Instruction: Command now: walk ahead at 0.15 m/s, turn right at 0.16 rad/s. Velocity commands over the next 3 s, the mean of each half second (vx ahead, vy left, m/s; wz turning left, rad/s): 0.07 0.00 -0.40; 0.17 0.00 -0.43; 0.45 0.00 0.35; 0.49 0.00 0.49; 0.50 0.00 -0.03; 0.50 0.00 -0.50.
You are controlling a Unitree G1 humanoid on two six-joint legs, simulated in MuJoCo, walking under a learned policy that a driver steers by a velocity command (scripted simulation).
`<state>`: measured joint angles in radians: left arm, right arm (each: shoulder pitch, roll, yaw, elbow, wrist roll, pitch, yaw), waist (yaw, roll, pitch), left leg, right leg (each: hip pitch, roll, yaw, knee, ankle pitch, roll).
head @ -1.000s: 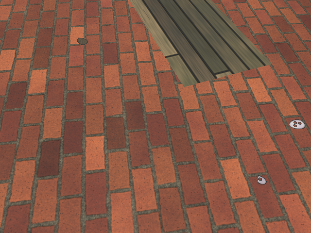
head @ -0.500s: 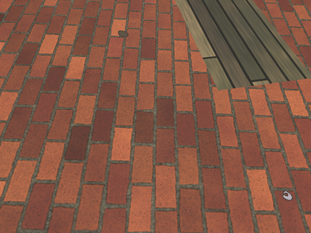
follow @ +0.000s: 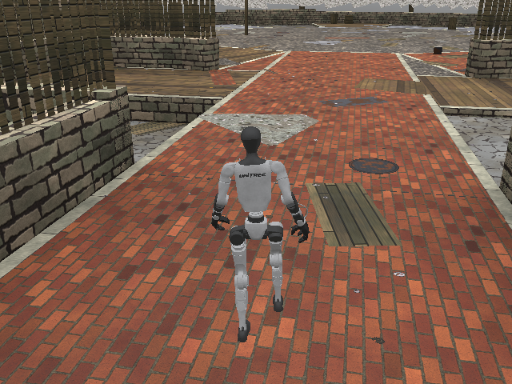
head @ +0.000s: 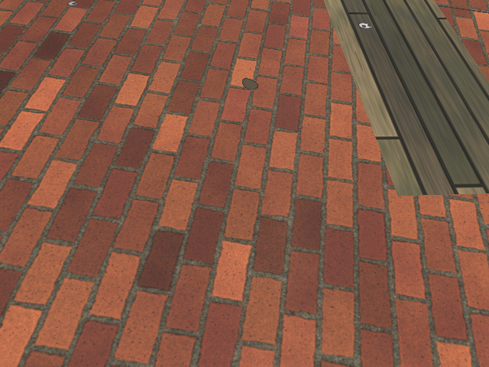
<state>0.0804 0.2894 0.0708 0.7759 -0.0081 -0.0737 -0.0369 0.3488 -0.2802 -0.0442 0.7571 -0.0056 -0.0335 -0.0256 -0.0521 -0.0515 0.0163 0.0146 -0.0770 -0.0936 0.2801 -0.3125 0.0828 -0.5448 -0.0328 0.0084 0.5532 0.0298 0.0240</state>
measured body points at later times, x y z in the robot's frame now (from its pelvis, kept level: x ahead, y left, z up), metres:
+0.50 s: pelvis +0.12 +0.02 -0.01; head +0.16 +0.03 +0.44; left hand +0.33 +0.27 -0.12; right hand +0.19 -0.29 -0.10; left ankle +0.19 +0.12 -0.74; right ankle +0.14 -0.12 -0.73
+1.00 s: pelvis +0.17 -0.04 +0.00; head +0.16 -0.06 +0.44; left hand +0.41 +0.14 -0.10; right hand +0.11 -0.33 -0.12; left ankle +0.20 +0.11 -0.68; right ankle +0.08 -0.10 -0.74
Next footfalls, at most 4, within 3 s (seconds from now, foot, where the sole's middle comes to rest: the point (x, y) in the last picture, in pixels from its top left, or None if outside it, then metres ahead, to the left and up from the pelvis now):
0.06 right None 0.19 -0.12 -0.78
0.46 left None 0.23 0.11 -0.78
0.90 right None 0.11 -0.12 -0.78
1.38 left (254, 351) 0.53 -0.08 -0.78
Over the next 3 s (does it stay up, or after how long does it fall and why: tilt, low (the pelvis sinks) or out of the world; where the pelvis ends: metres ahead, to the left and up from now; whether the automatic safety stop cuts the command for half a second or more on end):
stays up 1.18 -0.24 -0.01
